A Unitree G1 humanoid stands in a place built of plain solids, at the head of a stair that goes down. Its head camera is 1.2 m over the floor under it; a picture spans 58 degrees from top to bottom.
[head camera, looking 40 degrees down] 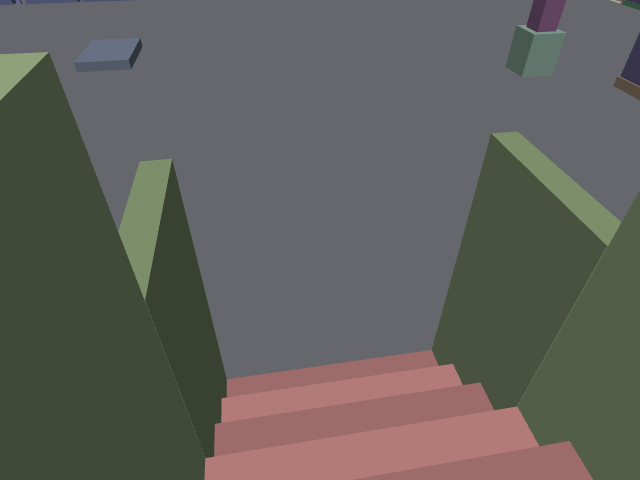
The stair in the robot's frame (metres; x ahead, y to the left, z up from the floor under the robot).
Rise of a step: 0.18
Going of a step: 0.22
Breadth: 1.20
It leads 9 degrees to the left of straight ahead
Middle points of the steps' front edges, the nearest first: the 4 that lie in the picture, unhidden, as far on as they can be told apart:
0.77 -0.18 -0.37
0.99 -0.14 -0.55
1.21 -0.11 -0.73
1.43 -0.07 -0.92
